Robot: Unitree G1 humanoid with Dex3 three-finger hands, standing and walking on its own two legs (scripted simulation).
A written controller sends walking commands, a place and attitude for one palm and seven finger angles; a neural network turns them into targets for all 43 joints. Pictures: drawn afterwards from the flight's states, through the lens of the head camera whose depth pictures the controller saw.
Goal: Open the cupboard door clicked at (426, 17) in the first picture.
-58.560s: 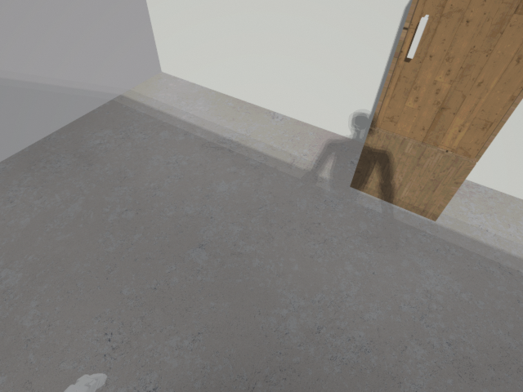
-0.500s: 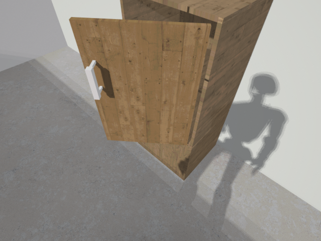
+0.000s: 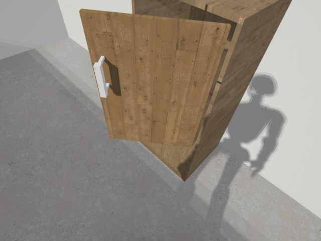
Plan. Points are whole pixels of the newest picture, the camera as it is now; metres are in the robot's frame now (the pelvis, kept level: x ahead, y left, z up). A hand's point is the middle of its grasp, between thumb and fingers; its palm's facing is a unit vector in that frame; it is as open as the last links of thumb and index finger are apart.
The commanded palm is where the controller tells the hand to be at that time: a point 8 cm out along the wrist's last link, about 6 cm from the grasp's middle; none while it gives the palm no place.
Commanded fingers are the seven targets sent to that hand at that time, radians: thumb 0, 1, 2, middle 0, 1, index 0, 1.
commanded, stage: come to a stop and stand still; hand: left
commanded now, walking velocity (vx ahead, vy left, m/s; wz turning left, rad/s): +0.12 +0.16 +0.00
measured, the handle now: (103, 77) +0.58 +0.25 +0.06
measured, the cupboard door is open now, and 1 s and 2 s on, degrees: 38 38 38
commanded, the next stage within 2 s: look again from close up in 1.88 s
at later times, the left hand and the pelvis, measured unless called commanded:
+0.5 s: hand out of the picture +0.13 +0.18 -0.16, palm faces +0.02 -0.97 -0.22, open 7.4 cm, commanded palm none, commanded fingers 0.00 0.90 0.90 -0.20 -0.30 -0.20 -0.30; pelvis +0.03 +0.00 +0.00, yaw +2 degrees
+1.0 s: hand out of the picture +0.02 +0.26 -0.15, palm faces +0.01 -0.95 -0.31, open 7.4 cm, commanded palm none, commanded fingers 0.00 0.90 0.90 -0.20 -0.30 -0.20 -0.30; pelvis +0.03 +0.05 +0.01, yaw +0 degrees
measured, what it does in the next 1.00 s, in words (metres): steps on the spot: right foot, then left foot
